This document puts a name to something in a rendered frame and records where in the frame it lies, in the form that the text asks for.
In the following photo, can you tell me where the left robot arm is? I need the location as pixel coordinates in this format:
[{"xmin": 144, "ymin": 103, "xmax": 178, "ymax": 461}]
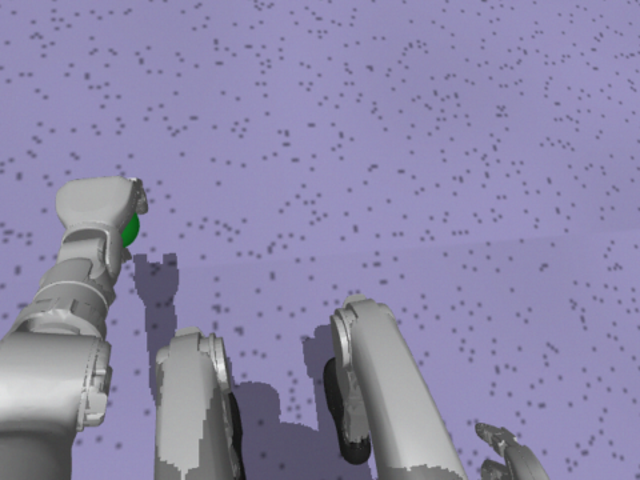
[{"xmin": 0, "ymin": 222, "xmax": 123, "ymax": 480}]

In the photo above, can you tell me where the left robot foot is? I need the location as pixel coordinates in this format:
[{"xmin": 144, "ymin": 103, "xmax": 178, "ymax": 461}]
[{"xmin": 228, "ymin": 391, "xmax": 246, "ymax": 480}]

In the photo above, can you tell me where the right robot hand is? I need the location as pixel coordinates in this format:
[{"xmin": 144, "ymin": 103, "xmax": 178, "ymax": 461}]
[{"xmin": 475, "ymin": 423, "xmax": 550, "ymax": 480}]

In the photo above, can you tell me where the right robot foot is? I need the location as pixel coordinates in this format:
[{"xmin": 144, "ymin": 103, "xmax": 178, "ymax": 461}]
[{"xmin": 323, "ymin": 357, "xmax": 371, "ymax": 465}]

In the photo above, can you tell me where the ball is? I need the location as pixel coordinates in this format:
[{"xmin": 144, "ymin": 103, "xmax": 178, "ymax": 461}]
[{"xmin": 121, "ymin": 212, "xmax": 140, "ymax": 248}]

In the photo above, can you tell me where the left robot hand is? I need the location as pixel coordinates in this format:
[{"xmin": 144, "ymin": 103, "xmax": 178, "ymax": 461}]
[{"xmin": 55, "ymin": 176, "xmax": 148, "ymax": 264}]

